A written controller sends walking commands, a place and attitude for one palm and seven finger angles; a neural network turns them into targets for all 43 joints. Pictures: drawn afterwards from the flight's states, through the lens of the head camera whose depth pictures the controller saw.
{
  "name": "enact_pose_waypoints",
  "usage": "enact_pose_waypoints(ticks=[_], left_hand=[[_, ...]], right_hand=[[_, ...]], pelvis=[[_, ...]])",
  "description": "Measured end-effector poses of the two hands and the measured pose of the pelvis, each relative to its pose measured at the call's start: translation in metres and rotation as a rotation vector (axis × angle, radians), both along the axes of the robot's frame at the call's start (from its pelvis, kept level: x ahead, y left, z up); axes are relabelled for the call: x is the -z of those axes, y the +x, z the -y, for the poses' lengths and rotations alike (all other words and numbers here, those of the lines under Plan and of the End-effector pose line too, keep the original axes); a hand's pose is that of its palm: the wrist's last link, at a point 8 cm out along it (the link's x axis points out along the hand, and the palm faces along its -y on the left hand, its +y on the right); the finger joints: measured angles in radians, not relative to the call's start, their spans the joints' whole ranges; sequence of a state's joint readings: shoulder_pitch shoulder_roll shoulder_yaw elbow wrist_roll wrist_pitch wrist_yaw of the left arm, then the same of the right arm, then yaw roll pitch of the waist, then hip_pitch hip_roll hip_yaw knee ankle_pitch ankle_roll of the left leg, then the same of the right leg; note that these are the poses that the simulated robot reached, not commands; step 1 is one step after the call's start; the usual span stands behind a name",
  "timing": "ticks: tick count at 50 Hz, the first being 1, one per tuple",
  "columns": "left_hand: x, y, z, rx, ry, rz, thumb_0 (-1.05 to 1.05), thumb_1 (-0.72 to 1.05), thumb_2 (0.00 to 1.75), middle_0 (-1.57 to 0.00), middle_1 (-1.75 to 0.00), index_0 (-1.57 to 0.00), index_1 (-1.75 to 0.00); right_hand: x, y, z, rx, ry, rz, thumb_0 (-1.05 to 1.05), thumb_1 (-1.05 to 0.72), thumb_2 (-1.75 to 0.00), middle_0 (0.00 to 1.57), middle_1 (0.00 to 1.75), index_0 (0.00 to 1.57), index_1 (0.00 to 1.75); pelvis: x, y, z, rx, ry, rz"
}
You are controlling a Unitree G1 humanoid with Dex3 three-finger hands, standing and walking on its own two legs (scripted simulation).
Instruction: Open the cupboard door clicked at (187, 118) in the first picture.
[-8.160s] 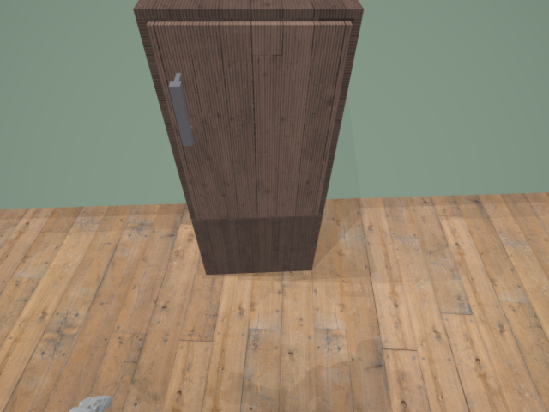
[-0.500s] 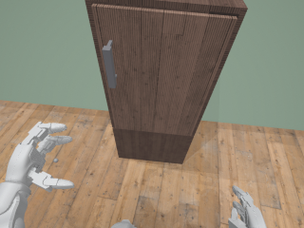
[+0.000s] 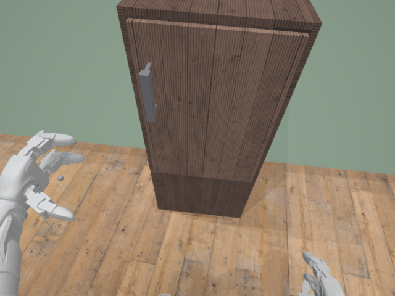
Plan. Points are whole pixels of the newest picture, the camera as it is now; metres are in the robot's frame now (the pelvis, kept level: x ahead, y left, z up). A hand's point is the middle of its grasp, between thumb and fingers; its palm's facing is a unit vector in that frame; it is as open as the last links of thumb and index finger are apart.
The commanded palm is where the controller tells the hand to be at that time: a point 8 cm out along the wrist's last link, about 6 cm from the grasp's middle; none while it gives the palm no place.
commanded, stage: raise the hand with hooked fingers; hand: left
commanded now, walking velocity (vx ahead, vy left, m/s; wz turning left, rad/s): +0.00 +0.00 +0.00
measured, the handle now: (150, 93) +0.58 +0.17 +0.07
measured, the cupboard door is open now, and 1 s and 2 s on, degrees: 0 0 0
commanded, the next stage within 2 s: move the hooked fingers beside the handle in 0.38 s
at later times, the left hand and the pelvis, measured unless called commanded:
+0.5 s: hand (80, 182) +0.29 +0.24 +0.09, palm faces -0.02 -1.00 -0.04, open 13.9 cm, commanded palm +0.27 +0.29 +0.09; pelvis +0.00 -0.03 +0.00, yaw +0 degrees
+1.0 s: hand (96, 149) +0.37 +0.24 +0.09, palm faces -0.04 -1.00 -0.01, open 13.9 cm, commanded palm +0.35 +0.29 +0.09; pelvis +0.00 -0.03 -0.01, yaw -1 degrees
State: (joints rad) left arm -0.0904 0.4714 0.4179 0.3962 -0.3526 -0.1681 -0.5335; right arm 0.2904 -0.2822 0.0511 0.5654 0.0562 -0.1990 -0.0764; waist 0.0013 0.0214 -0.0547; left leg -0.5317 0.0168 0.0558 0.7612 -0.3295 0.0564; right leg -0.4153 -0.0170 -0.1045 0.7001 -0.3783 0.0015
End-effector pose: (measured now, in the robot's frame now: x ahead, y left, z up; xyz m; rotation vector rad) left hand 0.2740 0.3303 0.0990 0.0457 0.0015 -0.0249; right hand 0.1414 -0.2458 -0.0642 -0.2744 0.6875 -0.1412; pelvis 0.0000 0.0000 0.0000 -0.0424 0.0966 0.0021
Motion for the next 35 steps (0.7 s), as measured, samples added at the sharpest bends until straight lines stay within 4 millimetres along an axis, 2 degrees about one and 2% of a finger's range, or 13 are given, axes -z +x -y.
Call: enact_pose_waypoints(ticks=[11,27,35], left_hand=[[0.008,-0.002,0.021,-0.004,-0.006,-0.011,-0.01,-0.5,0.3,-0.3,-1.2,-0.3,-1.2],[0.004,-0.004,0.039,-0.005,-0.002,-0.01,-0.01,-0.5,0.3,-0.3,-1.2,-0.3,-1.2],[0.005,0.02,0.04,-0.016,-0.016,-0.003,-0.01,-0.5,0.3,-0.3,-1.2,-0.31,-1.2]], right_hand=[[0.003,-0.011,0.019,0.032,0.001,-0.025,0.02,-0.9,-0.9,0.2,0.3,0.2,0.3],[0.008,-0.002,0.032,0.028,0.03,0.006,0.02,-0.9,-0.9,0.2,0.3,0.2,0.3],[0.014,-0.009,0.042,0.038,0.007,-0.04,0.02,-0.9,-0.9,0.2,0.3,0.2,0.3]], pelvis=[[-0.001,0.001,0.012,0.008,0.009,-0.001],[0.0,-0.002,0.03,0.007,0.021,0.001],[0.003,-0.005,0.035,0.003,0.021,-0.007]])
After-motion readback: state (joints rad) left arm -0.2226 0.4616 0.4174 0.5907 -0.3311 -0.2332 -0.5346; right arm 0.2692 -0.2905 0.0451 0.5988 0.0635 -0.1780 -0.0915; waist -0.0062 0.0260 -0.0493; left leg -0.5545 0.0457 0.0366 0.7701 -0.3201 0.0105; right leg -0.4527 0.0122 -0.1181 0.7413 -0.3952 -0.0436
